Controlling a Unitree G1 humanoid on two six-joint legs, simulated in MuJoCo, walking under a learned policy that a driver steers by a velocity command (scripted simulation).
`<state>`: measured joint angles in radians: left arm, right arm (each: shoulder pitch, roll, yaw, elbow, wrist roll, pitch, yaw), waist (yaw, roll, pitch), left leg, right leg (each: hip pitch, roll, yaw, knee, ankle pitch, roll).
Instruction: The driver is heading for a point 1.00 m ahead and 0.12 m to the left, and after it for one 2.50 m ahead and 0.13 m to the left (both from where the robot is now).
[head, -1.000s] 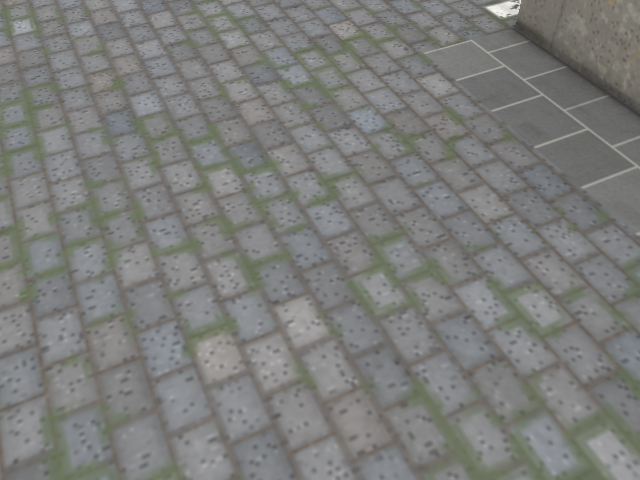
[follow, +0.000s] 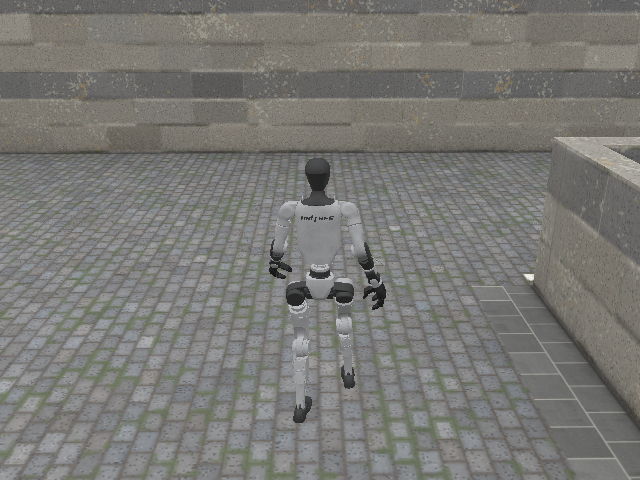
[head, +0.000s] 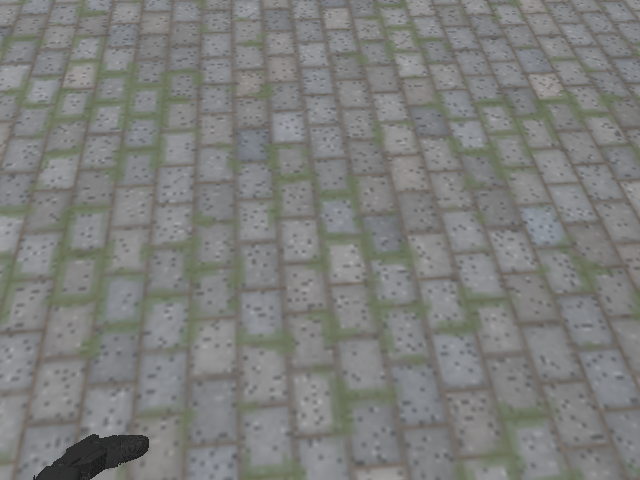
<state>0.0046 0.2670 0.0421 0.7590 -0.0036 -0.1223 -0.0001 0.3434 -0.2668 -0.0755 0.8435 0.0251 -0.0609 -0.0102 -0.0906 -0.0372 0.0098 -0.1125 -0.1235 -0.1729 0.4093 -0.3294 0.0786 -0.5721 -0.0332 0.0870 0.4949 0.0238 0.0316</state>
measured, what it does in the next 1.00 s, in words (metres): walks ahead, turning left: right foot, then left foot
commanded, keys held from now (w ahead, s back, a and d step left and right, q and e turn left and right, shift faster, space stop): w+q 0.36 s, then w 0.64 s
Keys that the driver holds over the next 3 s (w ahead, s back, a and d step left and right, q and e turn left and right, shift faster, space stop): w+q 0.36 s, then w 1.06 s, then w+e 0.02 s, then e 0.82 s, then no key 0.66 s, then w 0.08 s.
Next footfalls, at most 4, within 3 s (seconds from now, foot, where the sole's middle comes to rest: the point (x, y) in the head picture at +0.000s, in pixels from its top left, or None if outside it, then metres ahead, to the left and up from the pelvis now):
0.06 right None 0.21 -0.14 -0.77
0.58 left None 0.42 0.19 -0.77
1.10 right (267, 344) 0.78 0.06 -0.77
1.60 left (134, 285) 0.97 0.38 -0.77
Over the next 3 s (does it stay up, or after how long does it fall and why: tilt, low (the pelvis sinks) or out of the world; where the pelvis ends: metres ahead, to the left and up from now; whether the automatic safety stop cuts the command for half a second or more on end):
stays up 0.93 0.23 -0.01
